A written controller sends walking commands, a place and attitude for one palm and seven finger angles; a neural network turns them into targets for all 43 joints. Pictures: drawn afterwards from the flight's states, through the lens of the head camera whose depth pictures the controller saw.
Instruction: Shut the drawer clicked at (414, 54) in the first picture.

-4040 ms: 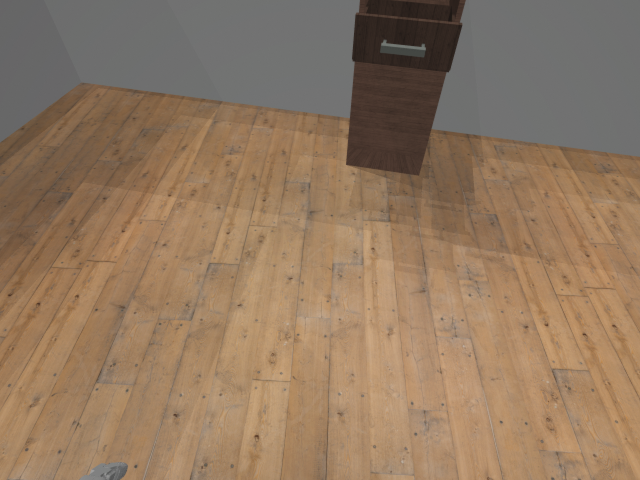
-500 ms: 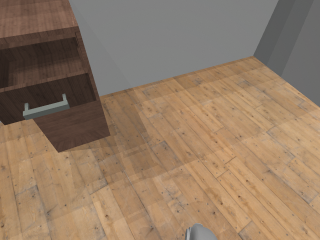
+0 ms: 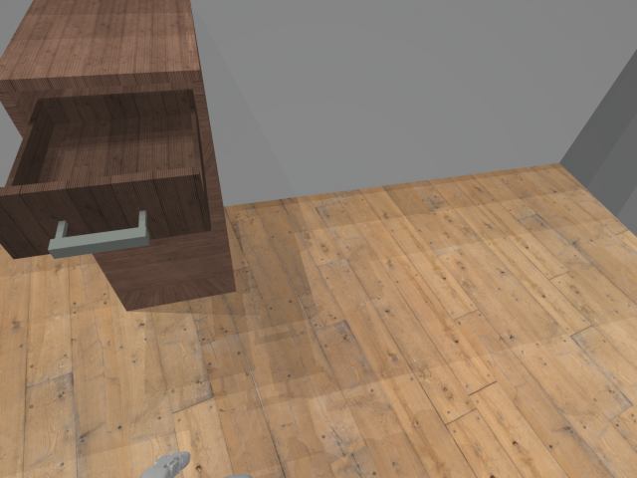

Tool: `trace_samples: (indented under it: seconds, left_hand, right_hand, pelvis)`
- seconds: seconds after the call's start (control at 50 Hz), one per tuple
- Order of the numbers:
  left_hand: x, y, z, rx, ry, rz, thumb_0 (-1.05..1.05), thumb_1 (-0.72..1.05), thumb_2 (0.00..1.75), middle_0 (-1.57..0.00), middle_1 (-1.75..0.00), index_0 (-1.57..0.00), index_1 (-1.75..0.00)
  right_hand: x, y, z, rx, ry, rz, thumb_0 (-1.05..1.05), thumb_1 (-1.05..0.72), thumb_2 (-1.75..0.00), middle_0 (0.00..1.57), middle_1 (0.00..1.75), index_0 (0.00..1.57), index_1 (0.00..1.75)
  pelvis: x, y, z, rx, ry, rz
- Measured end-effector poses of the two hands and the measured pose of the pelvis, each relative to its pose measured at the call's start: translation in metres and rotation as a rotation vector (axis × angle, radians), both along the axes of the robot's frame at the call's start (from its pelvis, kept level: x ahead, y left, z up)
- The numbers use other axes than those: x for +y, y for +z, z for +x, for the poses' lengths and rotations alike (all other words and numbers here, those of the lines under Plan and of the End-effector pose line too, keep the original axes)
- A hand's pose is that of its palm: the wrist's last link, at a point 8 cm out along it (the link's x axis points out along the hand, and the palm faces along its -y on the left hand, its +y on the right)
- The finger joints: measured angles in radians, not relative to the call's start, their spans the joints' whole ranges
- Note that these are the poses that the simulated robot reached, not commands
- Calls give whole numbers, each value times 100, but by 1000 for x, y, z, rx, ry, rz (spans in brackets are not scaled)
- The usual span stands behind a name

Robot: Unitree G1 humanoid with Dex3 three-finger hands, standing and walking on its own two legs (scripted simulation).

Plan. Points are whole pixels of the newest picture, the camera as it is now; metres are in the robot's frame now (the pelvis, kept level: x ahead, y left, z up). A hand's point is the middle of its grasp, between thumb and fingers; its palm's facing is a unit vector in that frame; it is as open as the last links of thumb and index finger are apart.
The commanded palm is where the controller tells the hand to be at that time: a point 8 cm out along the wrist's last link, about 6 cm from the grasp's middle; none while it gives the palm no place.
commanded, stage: turn to face it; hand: left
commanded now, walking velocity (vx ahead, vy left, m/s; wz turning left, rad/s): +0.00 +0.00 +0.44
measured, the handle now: (102, 232) +0.47 +0.37 -0.02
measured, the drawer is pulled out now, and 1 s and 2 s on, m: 0.30 0.30 0.30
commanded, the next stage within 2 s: take the last steps up to it in 0.46 s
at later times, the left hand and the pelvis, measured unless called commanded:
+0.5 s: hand out of the picture +0.03 +0.19 -0.15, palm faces +0.21 -0.93 -0.31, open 7.4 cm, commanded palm none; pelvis +0.01 -0.03 +0.00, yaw +10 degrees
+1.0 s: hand out of the picture -0.13 +0.14 -0.16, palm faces +0.42 -0.89 -0.19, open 7.4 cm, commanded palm none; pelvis +0.02 +0.00 +0.01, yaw +18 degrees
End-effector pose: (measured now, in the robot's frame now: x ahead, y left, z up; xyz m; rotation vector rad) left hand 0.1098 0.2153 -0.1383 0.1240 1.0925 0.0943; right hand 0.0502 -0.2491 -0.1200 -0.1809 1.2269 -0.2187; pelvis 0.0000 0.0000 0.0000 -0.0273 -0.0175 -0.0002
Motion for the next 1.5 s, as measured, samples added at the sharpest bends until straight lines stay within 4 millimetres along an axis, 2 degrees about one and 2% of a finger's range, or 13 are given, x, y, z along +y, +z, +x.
trace_samples:
  seconds: [0.1,0.28,0.38,0.52,0.64,0.74,0.86,1.02,1.08,1.14,1.34,1.42,1.5]
  left_hand:
    - [39,-16,-31,102,80,23,0,91,90,-20,-30,-20,-30]
    - [69,14,-77,191,193,103,1,91,90,-20,-30,-20,-30]
    - [57,22,-88,202,220,129,1,91,90,-19,-30,-19,-30]
    - [10,26,-97,145,245,143,1,91,90,-20,-30,-20,-30]
    - [-27,31,-119,147,299,93,1,91,90,-20,-30,-20,-30]
    - [-37,31,-147,174,361,67,1,93,90,-20,-30,-20,-30]
    - [-44,26,-202,285,435,15,1,92,90,-20,-30,-20,-30]
    - [-27,4,-261,494,491,-76,1,91,90,-20,-30,-20,-30]
    - [-10,3,-245,505,459,-80,1,91,90,-20,-30,-20,-30]
    - [13,5,-205,430,433,-66,1,91,90,-20,-30,-20,-30]
    - [69,13,-19,139,328,18,1,91,90,-19,-30,-19,-30]
    - [73,16,61,64,259,54,1,91,90,-19,-30,-19,-30]
    - [69,13,120,-22,236,87,1,91,90,-20,-30,-20,-30]
  right_hand:
    - [13,5,43,-76,90,-40,1,-91,-90,20,29,19,30]
    - [28,10,62,-35,174,3,1,-90,-90,20,29,20,30]
    - [22,0,64,-17,191,43,1,-90,-90,20,30,20,30]
    - [-6,-25,64,12,210,97,1,-90,-90,20,30,20,30]
    - [-24,-18,63,53,252,89,1,-90,-90,20,29,20,30]
    - [-27,-9,61,92,303,70,1,-91,-90,20,29,19,30]
    - [-6,-1,81,90,378,55,1,-91,-90,20,29,19,30]
    - [59,2,115,-39,428,43,1,-91,-90,20,29,19,30]
    - [69,5,105,-40,380,36,0,-92,-90,20,29,20,30]
    - [66,6,89,18,350,15,-1,-94,-90,20,29,20,30]
    - [63,-7,32,305,230,50,0,-92,-90,20,29,20,30]
    - [62,-17,32,394,176,83,1,-91,-90,20,29,20,30]
    - [56,-30,57,451,157,110,1,-91,-90,20,29,20,30]
  pelvis:
    - [14,-8,7,8,38,-7]
    - [13,12,15,18,107,4]
    - [0,12,15,9,138,17]
    - [-31,3,10,-6,189,43]
    - [-46,13,6,-3,241,57]
    - [-49,19,7,8,279,60]
    - [-35,22,9,21,306,53]
    - [8,8,17,15,313,12]
    - [20,12,26,6,307,18]
    - [30,16,37,3,313,22]
    - [41,12,97,3,302,54]
    - [37,3,134,10,290,58]
    - [27,-10,171,2,297,52]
